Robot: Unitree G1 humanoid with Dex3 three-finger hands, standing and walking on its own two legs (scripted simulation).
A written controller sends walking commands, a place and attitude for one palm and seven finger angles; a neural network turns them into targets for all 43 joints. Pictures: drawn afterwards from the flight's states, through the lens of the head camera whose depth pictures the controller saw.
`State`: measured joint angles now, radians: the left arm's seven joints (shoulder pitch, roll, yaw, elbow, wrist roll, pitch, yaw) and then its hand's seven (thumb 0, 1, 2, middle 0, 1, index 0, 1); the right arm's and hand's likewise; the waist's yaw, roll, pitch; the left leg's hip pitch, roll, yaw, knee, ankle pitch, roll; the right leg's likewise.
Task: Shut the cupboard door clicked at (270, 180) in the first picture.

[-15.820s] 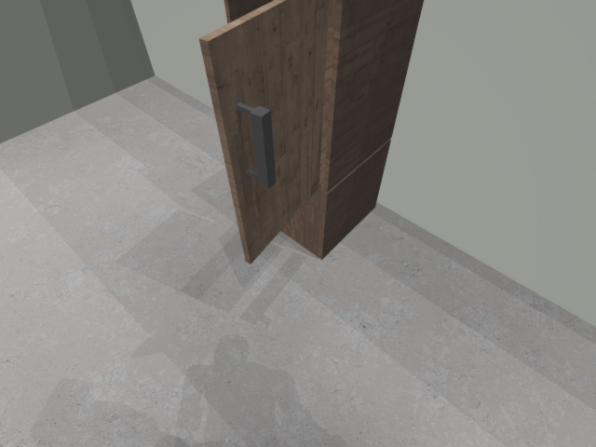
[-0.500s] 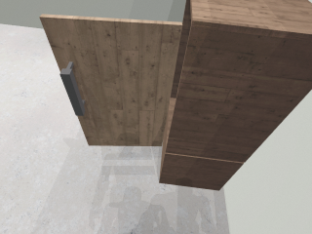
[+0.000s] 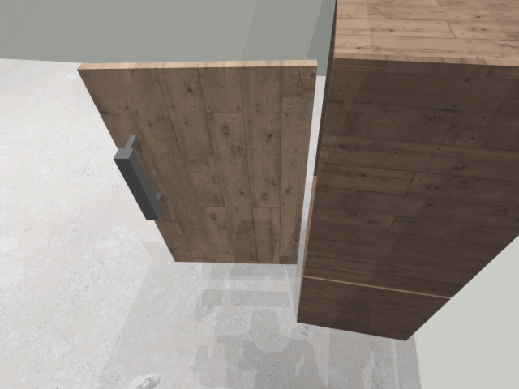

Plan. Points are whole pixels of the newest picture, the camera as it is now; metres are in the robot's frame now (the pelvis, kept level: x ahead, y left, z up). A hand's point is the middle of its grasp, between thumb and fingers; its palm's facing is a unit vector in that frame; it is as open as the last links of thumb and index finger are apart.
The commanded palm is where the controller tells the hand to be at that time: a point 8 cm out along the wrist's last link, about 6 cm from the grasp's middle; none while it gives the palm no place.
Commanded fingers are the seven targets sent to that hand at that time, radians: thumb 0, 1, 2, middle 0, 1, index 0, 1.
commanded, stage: shuffle to correct the standing spot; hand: left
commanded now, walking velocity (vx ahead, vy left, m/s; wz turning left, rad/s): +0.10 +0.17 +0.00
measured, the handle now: (143, 179) +0.47 +0.25 +0.04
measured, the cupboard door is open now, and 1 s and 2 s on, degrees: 98 98 98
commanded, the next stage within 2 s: come to a stop and stand still in 0.12 s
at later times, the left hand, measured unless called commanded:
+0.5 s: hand out of the picture +0.03 +0.28 -0.19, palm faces +0.07 -0.97 -0.21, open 7.4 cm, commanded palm none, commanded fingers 0.00 0.90 0.90 -0.20 -0.30 -0.20 -0.30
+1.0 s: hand out of the picture +0.03 +0.21 -0.15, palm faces +0.04 -0.98 -0.21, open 7.3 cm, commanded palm none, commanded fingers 0.00 0.90 0.90 -0.20 -0.30 -0.20 -0.30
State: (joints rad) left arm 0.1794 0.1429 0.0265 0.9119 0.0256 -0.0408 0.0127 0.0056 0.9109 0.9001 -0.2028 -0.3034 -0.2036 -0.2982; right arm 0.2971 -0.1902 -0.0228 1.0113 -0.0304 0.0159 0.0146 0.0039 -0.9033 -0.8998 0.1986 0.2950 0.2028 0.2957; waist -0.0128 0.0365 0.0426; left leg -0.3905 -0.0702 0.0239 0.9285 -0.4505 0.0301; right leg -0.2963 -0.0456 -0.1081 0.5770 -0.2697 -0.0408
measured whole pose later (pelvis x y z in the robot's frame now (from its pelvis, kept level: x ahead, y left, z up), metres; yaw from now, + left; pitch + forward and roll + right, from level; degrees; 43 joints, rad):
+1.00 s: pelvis +0.01 +0.04 +0.01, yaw +0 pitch +0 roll +1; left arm 0.32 0.15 0.03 1.02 0.02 -0.01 0.02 0.01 0.93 0.90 -0.20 -0.30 -0.20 -0.30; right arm 0.36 -0.19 -0.05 1.09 -0.03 0.05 0.01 0.00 -0.91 -0.90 0.19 0.29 0.20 0.30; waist -0.01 0.01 0.00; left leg -0.41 0.04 0.06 0.79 -0.31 -0.04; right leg -0.11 -0.01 -0.08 0.38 -0.27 -0.03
